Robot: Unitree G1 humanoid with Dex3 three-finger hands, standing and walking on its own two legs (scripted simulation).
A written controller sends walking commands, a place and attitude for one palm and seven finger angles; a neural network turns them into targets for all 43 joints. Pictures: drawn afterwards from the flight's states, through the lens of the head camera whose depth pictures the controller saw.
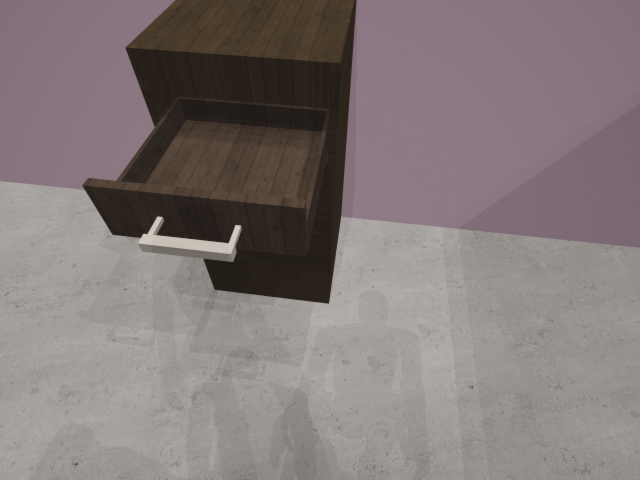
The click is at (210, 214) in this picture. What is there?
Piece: drawer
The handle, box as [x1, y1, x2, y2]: [138, 216, 241, 261]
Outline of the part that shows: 138,242 142,251 232,261 236,252 235,244 241,228 240,225 235,225 228,243 160,236 156,233 163,219 162,217 157,216 148,233 143,234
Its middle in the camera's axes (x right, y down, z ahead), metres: -0.23 +0.00 +0.68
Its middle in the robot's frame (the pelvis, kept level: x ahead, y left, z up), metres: +0.50 +0.25 -0.05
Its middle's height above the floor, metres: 0.73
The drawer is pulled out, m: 0.30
